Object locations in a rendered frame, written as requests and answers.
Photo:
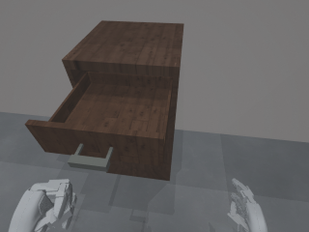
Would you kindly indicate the cabinet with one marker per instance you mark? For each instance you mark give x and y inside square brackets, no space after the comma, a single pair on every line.
[132,47]

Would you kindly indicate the right robot hand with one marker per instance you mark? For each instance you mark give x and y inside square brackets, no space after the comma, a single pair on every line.
[251,217]

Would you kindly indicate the drawer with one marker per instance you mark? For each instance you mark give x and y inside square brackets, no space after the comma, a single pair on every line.
[129,112]

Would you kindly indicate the handle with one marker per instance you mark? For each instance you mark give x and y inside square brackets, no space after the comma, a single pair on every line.
[90,163]

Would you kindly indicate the left robot hand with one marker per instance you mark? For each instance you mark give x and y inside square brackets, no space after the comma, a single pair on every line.
[54,199]

